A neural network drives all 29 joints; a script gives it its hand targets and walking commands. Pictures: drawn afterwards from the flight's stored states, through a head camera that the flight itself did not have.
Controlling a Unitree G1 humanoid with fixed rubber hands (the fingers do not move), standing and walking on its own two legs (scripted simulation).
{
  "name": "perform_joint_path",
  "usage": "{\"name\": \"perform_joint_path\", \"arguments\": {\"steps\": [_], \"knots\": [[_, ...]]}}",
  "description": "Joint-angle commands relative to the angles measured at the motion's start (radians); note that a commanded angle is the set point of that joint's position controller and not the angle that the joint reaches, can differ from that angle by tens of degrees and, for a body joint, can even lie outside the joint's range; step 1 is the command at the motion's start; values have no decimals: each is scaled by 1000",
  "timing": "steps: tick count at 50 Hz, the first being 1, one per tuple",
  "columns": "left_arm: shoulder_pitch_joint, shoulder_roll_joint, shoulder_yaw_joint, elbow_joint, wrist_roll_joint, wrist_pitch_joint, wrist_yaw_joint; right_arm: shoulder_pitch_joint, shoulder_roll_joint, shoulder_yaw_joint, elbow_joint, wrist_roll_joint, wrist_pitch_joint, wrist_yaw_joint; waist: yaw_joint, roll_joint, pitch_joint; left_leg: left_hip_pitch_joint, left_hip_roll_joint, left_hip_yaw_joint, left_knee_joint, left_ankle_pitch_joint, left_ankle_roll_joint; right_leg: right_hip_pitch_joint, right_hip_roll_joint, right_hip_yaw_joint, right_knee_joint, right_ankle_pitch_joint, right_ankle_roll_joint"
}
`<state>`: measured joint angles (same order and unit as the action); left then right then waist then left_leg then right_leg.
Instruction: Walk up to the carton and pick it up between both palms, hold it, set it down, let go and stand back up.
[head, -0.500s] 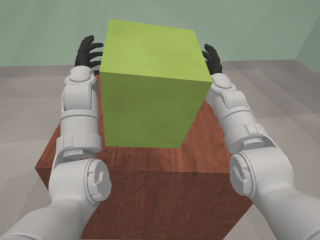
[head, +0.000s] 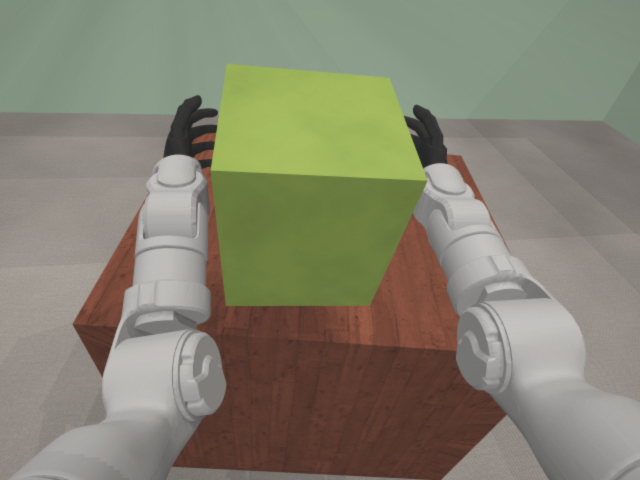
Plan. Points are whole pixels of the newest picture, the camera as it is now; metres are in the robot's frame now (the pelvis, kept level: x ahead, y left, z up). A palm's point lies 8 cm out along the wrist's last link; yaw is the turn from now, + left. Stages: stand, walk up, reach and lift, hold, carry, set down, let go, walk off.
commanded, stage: set down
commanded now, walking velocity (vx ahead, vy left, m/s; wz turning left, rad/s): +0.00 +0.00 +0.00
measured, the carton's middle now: (304, 195) +0.43 +0.03 +0.16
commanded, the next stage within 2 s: none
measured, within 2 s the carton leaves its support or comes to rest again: neither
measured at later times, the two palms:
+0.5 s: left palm (188, 176) +0.41 +0.18 +0.20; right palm (421, 177) +0.43 -0.12 +0.20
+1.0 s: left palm (186, 193) +0.41 +0.19 +0.16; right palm (407, 190) +0.44 -0.11 +0.17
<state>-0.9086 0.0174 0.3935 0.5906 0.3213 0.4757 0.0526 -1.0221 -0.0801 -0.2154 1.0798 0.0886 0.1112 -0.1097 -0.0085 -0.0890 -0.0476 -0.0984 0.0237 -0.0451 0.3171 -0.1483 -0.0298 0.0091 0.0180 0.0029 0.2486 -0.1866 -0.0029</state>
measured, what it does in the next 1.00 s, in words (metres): stands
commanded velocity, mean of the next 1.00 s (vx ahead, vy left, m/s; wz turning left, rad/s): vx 0.00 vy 0.00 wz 0.00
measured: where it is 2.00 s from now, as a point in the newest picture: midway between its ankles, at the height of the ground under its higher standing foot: outside the picture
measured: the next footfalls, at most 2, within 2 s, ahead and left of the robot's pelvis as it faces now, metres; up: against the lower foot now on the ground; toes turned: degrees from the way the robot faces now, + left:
none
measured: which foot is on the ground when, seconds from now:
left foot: down 0.00-1.00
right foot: down 0.00-1.00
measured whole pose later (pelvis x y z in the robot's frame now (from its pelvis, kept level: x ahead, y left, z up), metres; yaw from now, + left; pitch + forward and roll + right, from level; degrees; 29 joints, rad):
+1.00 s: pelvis +0.01 +0.00 +0.00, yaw -1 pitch +2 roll +0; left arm -0.89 -0.05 0.49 0.69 0.37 0.33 0.07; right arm -0.99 -0.06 -0.43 1.14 -0.15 0.01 -0.04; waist 0.08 -0.08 -0.07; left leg -0.19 0.04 0.01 0.29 -0.14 -0.03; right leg -0.10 0.01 -0.01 0.25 -0.18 -0.01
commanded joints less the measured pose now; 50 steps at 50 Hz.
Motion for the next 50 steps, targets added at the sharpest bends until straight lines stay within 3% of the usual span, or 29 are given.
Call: {"name": "perform_joint_path", "arguments": {"steps": [1, 10, 13, 23, 28, 44, 46, 50], "knots": [[-659, -564, -335, -65, -113, -68, -103, -777, 459, 174, -222, 17, -72, 125, 8, 129, -433, 279, -35, 90, 38, 367, -26, -39, 41, -97, -5, 236, 44], [-638, -518, -233, 18, -82, -83, -118, -750, 477, 129, -154, -40, -67, 135, 41, 55, -381, 180, -44, 113, -8, 237, 14, -15, 29, -77, -1, 226, 60], [-655, -519, -224, 30, -72, -106, -112, -744, 480, 99, -139, -65, -78, 146, 42, 67, -394, 195, -41, 117, -3, 248, 7, -33, 28, -80, -4, 210, 54], [-630, -512, -212, 34, -51, -139, -113, -693, 472, 51, -92, -116, -111, 159, 38, 99, -404, 201, -39, 127, 9, 320, -9, -1, 21, -85, 17, 333, 58], [-642, -516, -206, 35, -51, -168, -103, -725, 500, 74, -126, -125, -137, 172, 73, 94, -461, 185, -39, 133, 20, 353, -7, 14, 20, -86, 29, 359, 57], [-582, -528, -169, 66, -14, -173, -86, -661, 442, -45, -74, -224, -163, 217, 79, 100, -457, 233, -17, 146, 32, 398, -21, -96, 30, -111, -1, 242, 35], [-596, -532, -184, 53, -18, -184, -81, -675, 440, -53, -90, -232, -175, 222, 81, 124, -495, 230, -18, 148, 38, 412, -28, -100, 26, -110, 4, 248, 32], [-583, -526, -166, 65, -4, -197, -79, -662, 448, -57, -76, -247, -181, 231, 87, 113, -478, 206, -19, 151, 36, 405, -22, -76, 24, -108, 17, 280, 37]]}}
